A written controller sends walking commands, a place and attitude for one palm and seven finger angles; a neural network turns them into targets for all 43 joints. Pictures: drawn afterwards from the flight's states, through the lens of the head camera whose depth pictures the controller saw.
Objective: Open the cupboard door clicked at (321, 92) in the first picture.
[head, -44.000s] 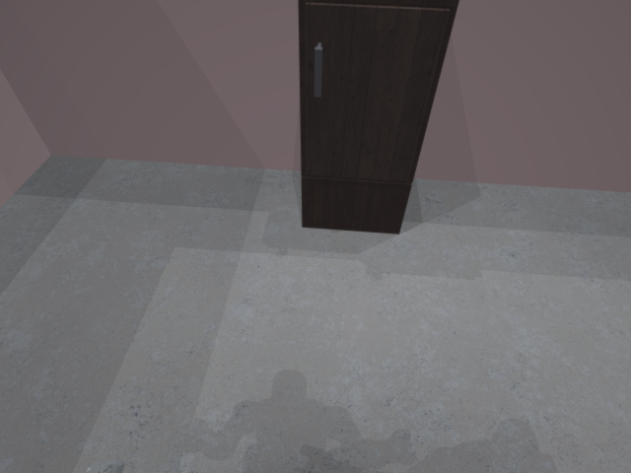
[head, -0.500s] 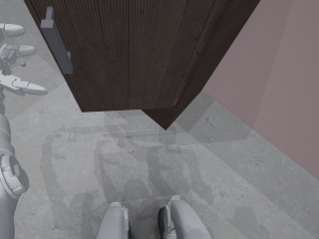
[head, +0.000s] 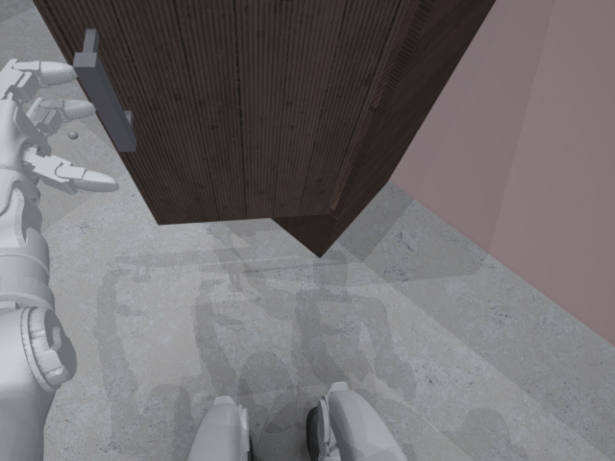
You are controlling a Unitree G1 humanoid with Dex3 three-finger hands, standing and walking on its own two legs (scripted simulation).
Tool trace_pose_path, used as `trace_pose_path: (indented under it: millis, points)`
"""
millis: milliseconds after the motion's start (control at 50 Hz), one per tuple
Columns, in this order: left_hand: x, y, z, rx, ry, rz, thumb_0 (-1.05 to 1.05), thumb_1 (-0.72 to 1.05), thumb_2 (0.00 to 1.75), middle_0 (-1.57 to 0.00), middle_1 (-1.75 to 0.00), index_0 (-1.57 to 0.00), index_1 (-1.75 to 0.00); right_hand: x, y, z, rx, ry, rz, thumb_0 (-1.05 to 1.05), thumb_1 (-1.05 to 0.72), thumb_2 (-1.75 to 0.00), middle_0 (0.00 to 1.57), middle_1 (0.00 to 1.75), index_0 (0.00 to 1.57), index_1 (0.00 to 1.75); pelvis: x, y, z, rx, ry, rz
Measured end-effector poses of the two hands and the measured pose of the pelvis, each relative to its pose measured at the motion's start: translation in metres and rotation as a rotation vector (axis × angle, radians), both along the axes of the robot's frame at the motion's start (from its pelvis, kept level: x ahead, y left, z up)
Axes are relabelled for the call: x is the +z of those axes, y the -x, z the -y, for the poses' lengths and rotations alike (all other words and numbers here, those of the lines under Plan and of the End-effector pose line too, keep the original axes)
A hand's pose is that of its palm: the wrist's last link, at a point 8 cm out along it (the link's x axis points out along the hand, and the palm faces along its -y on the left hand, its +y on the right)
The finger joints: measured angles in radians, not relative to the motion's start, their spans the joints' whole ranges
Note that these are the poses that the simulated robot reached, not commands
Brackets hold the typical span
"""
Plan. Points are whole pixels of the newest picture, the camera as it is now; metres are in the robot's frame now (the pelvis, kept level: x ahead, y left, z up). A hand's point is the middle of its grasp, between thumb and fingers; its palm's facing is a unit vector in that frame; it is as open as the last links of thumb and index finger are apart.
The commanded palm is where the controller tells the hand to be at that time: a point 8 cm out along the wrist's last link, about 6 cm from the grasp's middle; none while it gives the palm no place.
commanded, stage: slide the fingers in behind the handle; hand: left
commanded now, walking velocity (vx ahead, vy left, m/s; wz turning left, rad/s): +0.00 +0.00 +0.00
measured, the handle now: (111, 96) +0.56 +0.21 +0.06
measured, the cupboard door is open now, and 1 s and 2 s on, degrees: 47 47 46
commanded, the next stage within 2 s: close the thumb around the handle in 1.14 s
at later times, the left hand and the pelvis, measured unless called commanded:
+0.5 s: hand (104, 131) +0.51 +0.22 +0.06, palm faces +0.05 -1.00 -0.01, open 14.0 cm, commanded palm +0.48 +0.25 +0.06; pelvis +0.00 +0.00 +0.00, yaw +0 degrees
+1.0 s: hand (129, 129) +0.51 +0.19 +0.06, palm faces +0.06 -1.00 -0.02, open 14.0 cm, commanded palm +0.48 +0.23 +0.06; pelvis +0.00 +0.00 +0.00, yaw +0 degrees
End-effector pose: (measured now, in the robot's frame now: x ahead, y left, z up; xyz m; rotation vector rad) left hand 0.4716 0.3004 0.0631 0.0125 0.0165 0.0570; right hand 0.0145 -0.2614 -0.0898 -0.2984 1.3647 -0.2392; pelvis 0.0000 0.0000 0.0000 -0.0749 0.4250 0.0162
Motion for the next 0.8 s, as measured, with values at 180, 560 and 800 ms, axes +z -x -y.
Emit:
trace_pose_path:
  millis: [180, 560, 800]
  points:
    - [0.002, 0.004, 0.011, -0.007, 0.002, 0.008, -0.01, -0.5, 0.3, -0.3, -1.2, -0.3, -1.2, -0.003, -0.002, 0.002, 0.01, -0.01, 0.003, 0.0, -0.9, -0.9, 0.2, 0.3, 0.21, 0.3, 0.0, 0.0, 0.002, 0.007, -0.003, 0.006]
    - [-0.006, -0.013, 0.035, -0.005, 0.009, -0.001, -0.01, -0.5, 0.3, -0.3, -1.2, -0.3, -1.2, -0.007, 0.004, 0.002, 0.001, -0.015, -0.011, 0.0, -0.9, -0.9, 0.2, 0.3, 0.21, 0.3, -0.004, 0.0, 0.003, 0.004, -0.007, -0.012]
    - [-0.006, -0.015, 0.053, -0.011, 0.0, 0.001, -0.01, -0.5, 0.3, -0.3, -1.2, -0.3, -1.21, -0.008, 0.006, -0.003, -0.004, -0.039, -0.029, 0.0, -0.9, -0.9, 0.2, 0.3, 0.21, 0.3, -0.002, -0.004, 0.003, 0.008, -0.009, -0.009]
